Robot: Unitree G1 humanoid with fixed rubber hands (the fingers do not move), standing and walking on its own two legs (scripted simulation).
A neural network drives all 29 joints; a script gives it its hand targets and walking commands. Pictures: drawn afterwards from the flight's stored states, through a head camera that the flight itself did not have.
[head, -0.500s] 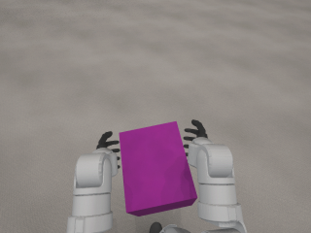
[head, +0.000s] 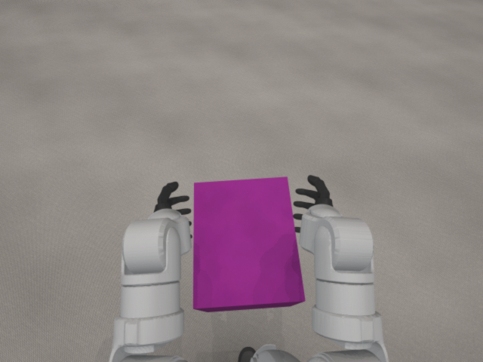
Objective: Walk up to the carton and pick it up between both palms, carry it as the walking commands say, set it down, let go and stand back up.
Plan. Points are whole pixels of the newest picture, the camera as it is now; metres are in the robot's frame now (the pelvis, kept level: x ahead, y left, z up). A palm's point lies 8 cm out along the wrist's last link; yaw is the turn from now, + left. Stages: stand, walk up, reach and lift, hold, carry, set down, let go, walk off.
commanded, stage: carry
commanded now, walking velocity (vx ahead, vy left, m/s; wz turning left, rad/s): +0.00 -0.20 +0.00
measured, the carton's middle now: (245, 248) +0.33 -0.02 -0.01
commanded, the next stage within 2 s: none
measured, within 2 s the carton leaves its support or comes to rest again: neither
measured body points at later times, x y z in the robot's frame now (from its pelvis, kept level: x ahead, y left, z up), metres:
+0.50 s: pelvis -0.13 -0.15 +0.00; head -0.11 -0.16 +0.45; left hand +0.19 -0.04 +0.08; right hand +0.19 -0.28 +0.08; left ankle -0.13 -0.03 -0.71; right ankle +0.04 -0.20 -0.70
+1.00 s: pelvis -0.28 -0.32 +0.01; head -0.21 -0.33 +0.45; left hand +0.05 -0.21 +0.06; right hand +0.06 -0.44 +0.08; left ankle -0.28 -0.21 -0.71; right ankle -0.09 -0.33 -0.70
